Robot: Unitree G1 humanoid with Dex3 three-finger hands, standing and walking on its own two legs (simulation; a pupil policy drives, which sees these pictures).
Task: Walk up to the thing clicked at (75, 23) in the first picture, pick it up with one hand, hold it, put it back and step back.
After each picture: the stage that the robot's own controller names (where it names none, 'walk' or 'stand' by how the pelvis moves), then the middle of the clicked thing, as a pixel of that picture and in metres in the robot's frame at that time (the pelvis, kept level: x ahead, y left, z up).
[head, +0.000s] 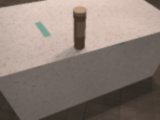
stand; (79, 30) +0.77 +0.01 -0.03
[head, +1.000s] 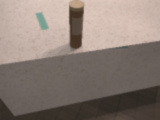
rise first; (76, 26) +0.70 +0.04 +0.00
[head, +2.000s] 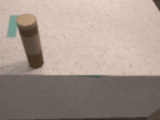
rise first; (32, 44) +0.53 +0.21 +0.01
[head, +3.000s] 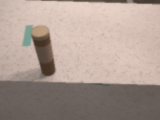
stand; (44, 53) +0.53 +0.17 -0.01
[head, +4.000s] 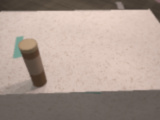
stand; (34, 65) +0.50 +0.20 -0.03
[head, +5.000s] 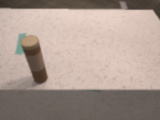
stand; (35, 62) +0.52 +0.21 -0.03
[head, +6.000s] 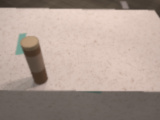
stand; (36, 62) +0.51 +0.21 -0.03
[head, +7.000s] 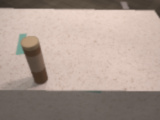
rise first; (36, 62) +0.51 +0.21 -0.03
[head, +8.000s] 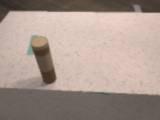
rise first; (45, 62) +0.52 +0.20 -0.03
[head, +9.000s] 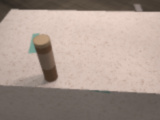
go down; (47, 60) +0.53 +0.19 -0.03
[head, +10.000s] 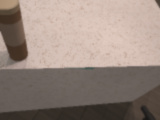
go down; (13, 32) +0.52 +0.18 +0.04
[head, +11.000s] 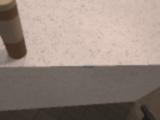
close in; (10, 30) +0.52 +0.19 +0.05
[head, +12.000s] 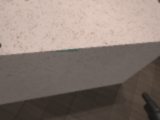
close; out of the picture +0.55 +0.21 +0.09
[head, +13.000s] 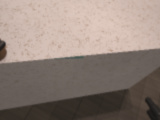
lift; out of the picture +0.50 +0.22 +0.08
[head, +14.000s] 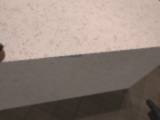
lift; out of the picture +0.49 +0.22 +0.08
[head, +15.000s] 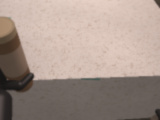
lift; (13, 61) +0.37 +0.19 +0.13
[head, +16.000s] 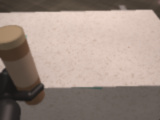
hold; (23, 71) +0.32 +0.17 +0.17
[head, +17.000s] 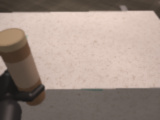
hold; (24, 72) +0.33 +0.17 +0.15
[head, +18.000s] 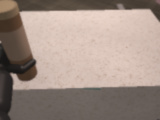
crouch; (17, 46) +0.40 +0.18 +0.19
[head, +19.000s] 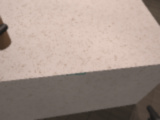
lower; out of the picture +0.52 +0.22 +0.18
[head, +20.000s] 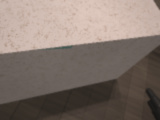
lower; out of the picture +0.55 +0.23 +0.10
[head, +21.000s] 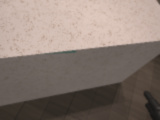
lower; out of the picture +0.54 +0.23 +0.09
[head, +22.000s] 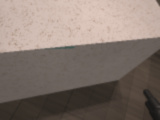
lower; out of the picture +0.55 +0.23 +0.10
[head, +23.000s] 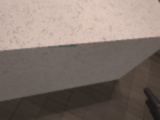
lower; out of the picture +0.55 +0.23 +0.10
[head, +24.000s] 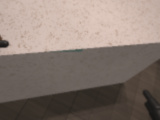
open; out of the picture +0.53 +0.20 +0.09
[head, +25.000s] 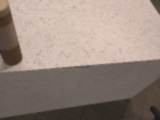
sink last; (5, 36) +0.51 +0.19 +0.05
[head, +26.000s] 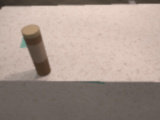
stand; (38, 53) +0.54 +0.21 +0.03
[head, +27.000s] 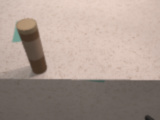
stand; (34, 49) +0.52 +0.20 +0.04
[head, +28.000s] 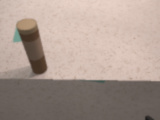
stand; (34, 49) +0.52 +0.20 +0.04
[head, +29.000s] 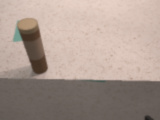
stand; (34, 49) +0.52 +0.19 +0.04
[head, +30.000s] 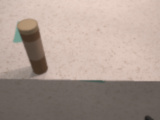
stand; (34, 50) +0.52 +0.20 +0.04
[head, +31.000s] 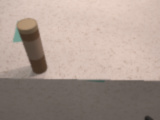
stand; (34, 49) +0.52 +0.20 +0.04
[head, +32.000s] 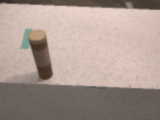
stand; (42, 57) +0.52 +0.19 -0.01
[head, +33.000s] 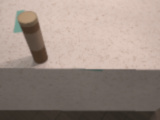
walk; (35, 40) +0.56 +0.20 -0.01
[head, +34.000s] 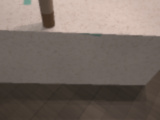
walk; (46, 5) +0.79 +0.17 +0.00
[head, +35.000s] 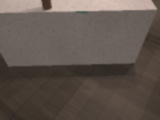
stand; out of the picture +1.12 +0.25 +0.00
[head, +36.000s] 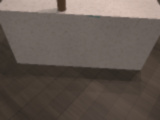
stand; out of the picture +1.15 +0.15 -0.02
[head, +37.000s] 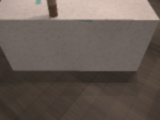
stand; (51, 0) +1.13 +0.20 -0.03
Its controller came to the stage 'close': yes
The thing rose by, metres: 0.20
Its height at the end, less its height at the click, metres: +0.00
